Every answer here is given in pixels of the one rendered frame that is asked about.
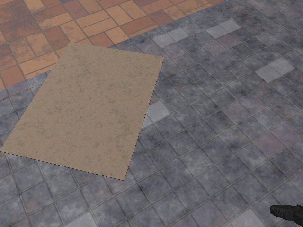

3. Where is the robot right hand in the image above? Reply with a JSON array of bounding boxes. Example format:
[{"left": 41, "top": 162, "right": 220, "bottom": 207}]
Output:
[{"left": 270, "top": 204, "right": 303, "bottom": 227}]

